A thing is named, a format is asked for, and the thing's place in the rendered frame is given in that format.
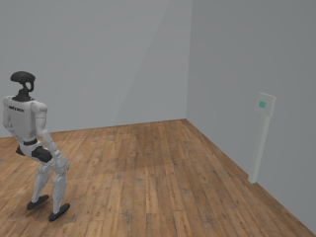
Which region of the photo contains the right robot upper arm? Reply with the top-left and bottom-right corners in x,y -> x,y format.
32,101 -> 47,138

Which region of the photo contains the left robot thigh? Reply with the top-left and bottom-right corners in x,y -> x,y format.
16,145 -> 51,174

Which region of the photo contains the robot left shin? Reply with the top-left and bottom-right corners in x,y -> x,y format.
32,165 -> 50,202

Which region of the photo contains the robot right forearm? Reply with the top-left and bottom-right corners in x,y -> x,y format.
41,129 -> 62,160

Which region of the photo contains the robot left forearm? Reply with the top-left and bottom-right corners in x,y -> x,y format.
4,125 -> 24,141

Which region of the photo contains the button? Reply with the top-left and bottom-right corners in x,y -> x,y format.
259,101 -> 267,109

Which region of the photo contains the left robot upper arm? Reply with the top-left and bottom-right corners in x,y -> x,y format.
2,96 -> 15,127

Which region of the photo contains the right robot hand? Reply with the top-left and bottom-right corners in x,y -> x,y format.
55,156 -> 70,176

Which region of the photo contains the panel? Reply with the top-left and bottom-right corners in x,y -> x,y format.
248,92 -> 277,184

